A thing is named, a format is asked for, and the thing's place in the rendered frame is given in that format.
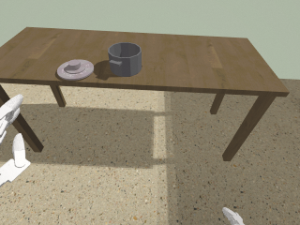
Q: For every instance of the table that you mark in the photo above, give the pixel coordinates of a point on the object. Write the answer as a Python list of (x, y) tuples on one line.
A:
[(170, 62)]

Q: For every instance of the lid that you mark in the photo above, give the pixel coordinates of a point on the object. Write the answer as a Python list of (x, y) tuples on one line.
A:
[(74, 74)]

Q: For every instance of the pot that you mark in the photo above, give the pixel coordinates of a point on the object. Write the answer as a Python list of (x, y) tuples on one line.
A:
[(125, 59)]

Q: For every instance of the robot left hand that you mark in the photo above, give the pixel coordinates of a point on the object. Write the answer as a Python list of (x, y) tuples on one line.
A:
[(14, 167)]

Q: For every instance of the robot right hand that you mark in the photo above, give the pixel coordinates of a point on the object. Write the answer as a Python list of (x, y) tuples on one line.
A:
[(234, 218)]

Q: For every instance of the knob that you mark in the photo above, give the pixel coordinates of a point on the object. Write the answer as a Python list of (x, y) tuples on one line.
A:
[(74, 64)]

